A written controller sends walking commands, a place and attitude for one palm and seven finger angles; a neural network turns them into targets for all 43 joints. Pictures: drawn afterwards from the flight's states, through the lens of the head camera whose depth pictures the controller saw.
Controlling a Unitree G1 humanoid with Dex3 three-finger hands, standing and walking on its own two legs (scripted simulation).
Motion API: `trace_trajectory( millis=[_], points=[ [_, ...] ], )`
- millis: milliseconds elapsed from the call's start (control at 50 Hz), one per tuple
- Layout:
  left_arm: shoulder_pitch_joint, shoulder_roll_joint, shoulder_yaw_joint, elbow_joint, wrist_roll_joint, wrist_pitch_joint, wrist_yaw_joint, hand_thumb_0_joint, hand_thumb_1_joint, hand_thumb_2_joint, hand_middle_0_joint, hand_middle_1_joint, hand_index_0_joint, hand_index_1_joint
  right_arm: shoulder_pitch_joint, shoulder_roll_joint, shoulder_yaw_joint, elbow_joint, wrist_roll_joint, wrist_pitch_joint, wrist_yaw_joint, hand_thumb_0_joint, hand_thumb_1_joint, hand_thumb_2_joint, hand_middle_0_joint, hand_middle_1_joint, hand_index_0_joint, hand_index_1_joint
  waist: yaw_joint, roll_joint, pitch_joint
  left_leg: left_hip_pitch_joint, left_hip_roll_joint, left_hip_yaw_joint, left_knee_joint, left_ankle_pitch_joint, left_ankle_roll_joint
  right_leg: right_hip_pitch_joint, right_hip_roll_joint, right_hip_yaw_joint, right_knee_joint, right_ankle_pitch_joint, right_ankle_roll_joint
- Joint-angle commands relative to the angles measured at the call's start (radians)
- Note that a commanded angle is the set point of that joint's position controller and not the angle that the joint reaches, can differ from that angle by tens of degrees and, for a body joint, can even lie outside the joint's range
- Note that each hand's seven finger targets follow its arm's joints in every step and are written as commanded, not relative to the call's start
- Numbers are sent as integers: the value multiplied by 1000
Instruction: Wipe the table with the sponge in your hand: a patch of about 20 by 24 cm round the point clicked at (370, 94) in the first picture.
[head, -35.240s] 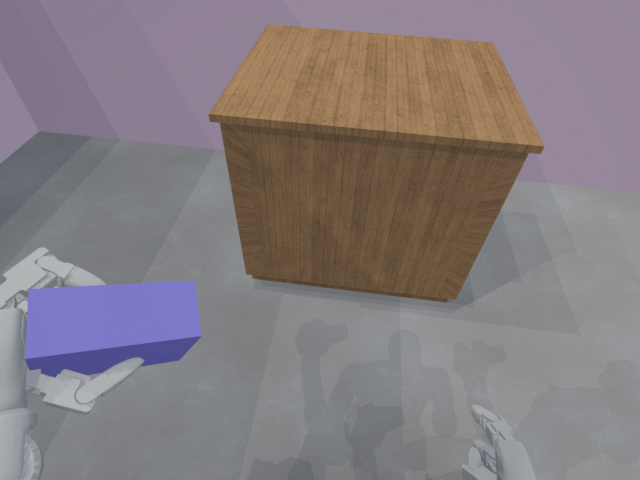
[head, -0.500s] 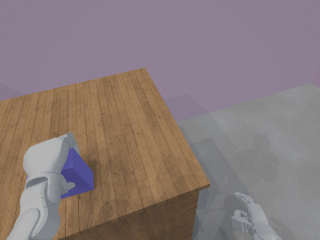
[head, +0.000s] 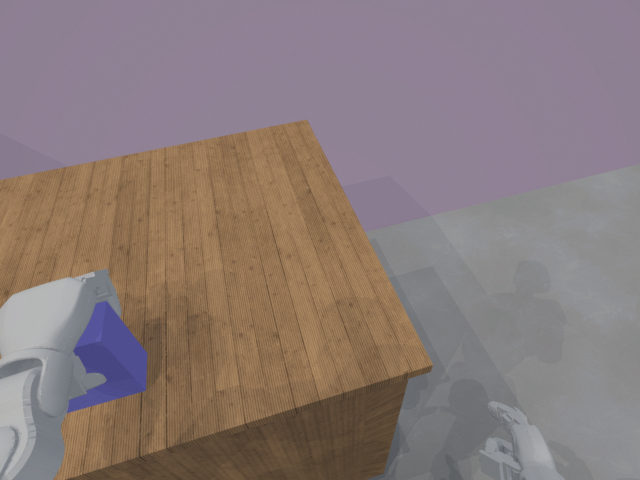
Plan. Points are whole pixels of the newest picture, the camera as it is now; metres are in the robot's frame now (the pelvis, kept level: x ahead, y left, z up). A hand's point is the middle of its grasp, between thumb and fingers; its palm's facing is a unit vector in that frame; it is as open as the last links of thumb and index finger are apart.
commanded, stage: wipe forward along the middle lane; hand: left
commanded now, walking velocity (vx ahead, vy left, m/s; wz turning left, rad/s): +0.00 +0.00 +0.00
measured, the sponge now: (93, 368) +0.22 +0.33 +0.03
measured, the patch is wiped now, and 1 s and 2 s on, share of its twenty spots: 1.00 1.00 1.00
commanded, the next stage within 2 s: slide back across to the first lane in 1.54 s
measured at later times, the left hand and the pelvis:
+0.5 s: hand (81, 318) +0.25 +0.33 +0.09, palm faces -0.06 -0.05 -1.00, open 9.9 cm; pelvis -0.03 -0.01 +0.00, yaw +1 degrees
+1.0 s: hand (77, 287) +0.29 +0.37 +0.09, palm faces -0.14 -0.01 -0.99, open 9.8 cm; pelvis -0.05 -0.03 -0.01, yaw +1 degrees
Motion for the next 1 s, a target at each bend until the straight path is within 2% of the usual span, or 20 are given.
trace_trajectory(
  millis=[0, 40, 100, 140, 160, 220, 240, 260, 320, 480, 540, 580, 640, 700, 760, 780, 840, 880, 940, 980],
  points=[
    [-99, 225, 100, 36, 56, -11, 10, 0, 100, 1300, -1200, -1600, -1200, -1600, -133, -108, -38, -155, -10, -52, -12, 0, -900, -900, 200, 300, 200, 300, -1, -88, -100, -4, 4, -1, -37, 305, 19, 48, -40, 21, -57, 317, -18],
    [-156, 256, 123, 67, 67, -18, 15, 0, 100, 1300, -1200, -1600, -1200, -1600, -152, -117, -40, -144, -7, -54, -14, 0, -900, -900, 200, 300, 200, 300, 0, -95, -100, -7, 3, -9, -41, 285, 19, 30, -28, 50, -62, 291, -28],
    [-175, 227, 97, 120, 68, -39, 16, 0, 100, 1300, -1200, -1600, -1200, -1600, -125, -113, -41, -146, -9, -51, -17, 0, -900, -900, 200, 300, 200, 300, -2, -124, -117, -20, 1, 1, -35, 286, 17, 37, -37, 13, -57, 297, -18],
    [-190, 264, 133, 155, 68, -48, 19, 0, 100, 1300, -1200, -1600, -1200, -1600, -146, -118, -42, -140, -6, -52, -18, 0, -900, -900, 200, 300, 200, 300, 6, -132, -118, -26, -1, -6, -37, 274, 19, 36, -30, 44, -58, 296, -26],
    [-229, 254, 110, 183, 75, -51, 18, 0, 100, 1300, -1200, -1600, -1200, -1600, -118, -120, -42, -135, -6, -46, -21, 0, -900, -900, 200, 300, 200, 300, -4, -139, -127, -33, -1, 6, -33, 267, 19, 34, -36, 15, -56, 284, -19],
    [-264, 235, 90, 230, 77, -66, 18, 0, 100, 1300, -1200, -1600, -1200, -1600, -111, -119, -46, -133, -4, -43, -22, 0, -900, -900, 200, 300, 200, 300, -8, -148, -126, -44, -2, 7, -33, 243, 18, 15, -38, 9, -62, 257, -14],
    [-281, 257, 106, 238, 82, -66, 19, 0, 100, 1300, -1200, -1600, -1200, -1600, -134, -124, -45, -131, -1, -48, -21, 0, -900, -900, 200, 300, 200, 300, -7, -121, -116, -46, -3, 0, -37, 228, 19, 4, -29, 36, -66, 237, -26],
    [-296, 253, 93, 270, 85, -68, 18, 0, 100, 1300, -1200, -1600, -1200, -1600, -106, -124, -44, -129, -3, -45, -23, 0, -900, -900, 200, 300, 200, 300, -11, -135, -121, -56, -4, 6, -33, 221, 20, 8, -35, 7, -63, 225, -19],
    [-344, 244, 70, 337, 88, -80, 11, 0, 100, 1300, -1200, -1600, -1200, -1600, -101, -127, -44, -125, 1, -40, -25, 0, -900, -900, 200, 300, 200, 300, -20, -135, -96, -81, -4, 11, -38, 172, 19, -19, -37, 4, -75, 168, -13],
    [-576, 303, 52, 563, 125, -136, -7, 0, 100, 1300, -1200, -1600, -1200, -1600, -48, -142, -46, -107, 10, -40, -41, 0, -900, -900, 200, 300, 200, 300, -49, -166, -73, -146, -10, 22, -32, 39, 28, -88, -35, 12, -99, -5, -11],
    [-643, 369, 94, 614, 132, -179, -13, 0, 100, 1300, -1200, -1600, -1200, -1600, -37, -149, -47, -108, 10, -43, -45, 0, -900, -900, 200, 300, 200, 300, -46, -140, -105, -170, -13, 16, -22, 34, 30, -77, -38, 38, -91, 0, -17],
    [-664, 338, 62, 670, 135, -204, -17, 0, 100, 1300, -1200, -1600, -1200, -1600, -8, -148, -52, -106, 11, -40, -44, 0, -900, -900, 200, 300, 200, 300, -54, -158, -104, -179, -14, 25, -9, 22, 32, -89, -41, 22, -90, -3, -12],
    [-694, 417, 125, 707, 132, -249, -17, 0, 100, 1300, -1200, -1600, -1200, -1600, 8, -154, -57, -111, 11, -39, -44, 0, -900, -900, 200, 300, 200, 300, -45, -140, -143, -210, -16, 18, 6, 33, 33, -56, -46, 52, -73, 38, -17],
    [-710, 398, 104, 754, 134, -285, -13, 0, 100, 1300, -1200, -1600, -1200, -1600, 38, -157, -64, -109, 11, -33, -43, 0, -900, -900, 200, 300, 200, 300, -54, -142, -148, -226, -17, 28, 26, 30, 35, -66, -52, 48, -65, 61, -11],
    [-767, 443, 127, 805, 143, -319, 1, 0, 100, 1300, -1200, -1600, -1200, -1600, 65, -164, -69, -99, 11, -33, -43, 0, -900, -900, 200, 300, 200, 300, -60, -133, -146, -259, -13, 25, 42, 23, 38, -77, -56, 58, -53, 61, -15],
    [-759, 453, 141, 828, 144, -328, 6, 0, 100, 1300, -1200, -1600, -1200, -1600, 75, -166, -73, -95, 12, -31, -41, 0, -900, -900, 200, 300, 200, 300, -59, -160, -151, -272, -12, 25, 51, 21, 37, -73, -56, 67, -48, 71, -13],
    [-824, 496, 159, 839, 147, -352, 18, 0, 100, 1300, -1200, -1600, -1200, -1600, 97, -174, -78, -88, 17, -32, -40, 0, -900, -900, 200, 300, 200, 300, -68, -142, -173, -302, -11, 18, 57, 21, 37, -80, -55, 77, -35, 81, -16],
    [-826, 467, 133, 877, 150, -355, 30, 0, 100, 1300, -1200, -1600, -1200, -1600, 111, -176, -83, -83, 17, -31, -36, 0, -900, -900, 200, 300, 200, 300, -79, -164, -177, -310, -8, 27, 73, 10, 39, -90, -60, 78, -33, 81, -9],
    [-847, 514, 166, 890, 151, -363, 39, 0, 100, 1300, -1200, -1600, -1200, -1600, 124, -181, -89, -76, 19, -27, -34, 0, -900, -900, 200, 300, 200, 300, -76, -132, -226, -327, -9, 22, 84, 37, 36, -61, -63, 97, -12, 152, -15],
    [-878, 500, 134, 935, 160, -359, 42, 0, 100, 1300, -1200, -1600, -1200, -1600, 146, -184, -87, -68, 21, -23, -32, 0, -900, -900, 200, 300, 200, 300, -96, -150, -207, -343, -7, 26, 91, 22, 38, -84, -61, 80, -14, 136, -7]
  ],
)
